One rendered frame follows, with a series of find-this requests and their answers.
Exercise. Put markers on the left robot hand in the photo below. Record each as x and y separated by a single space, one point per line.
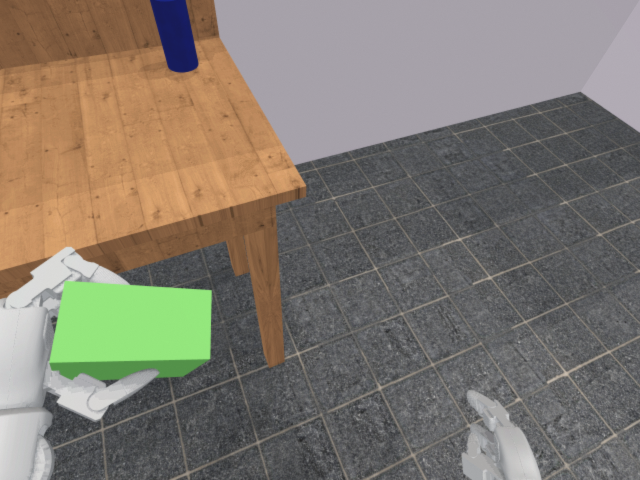
26 339

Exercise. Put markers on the robot left forearm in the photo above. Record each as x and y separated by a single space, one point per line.
25 454

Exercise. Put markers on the sponge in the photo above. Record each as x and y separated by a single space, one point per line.
109 331

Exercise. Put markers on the right robot hand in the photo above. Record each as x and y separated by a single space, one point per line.
508 453

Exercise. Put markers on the table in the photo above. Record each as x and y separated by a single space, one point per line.
106 150

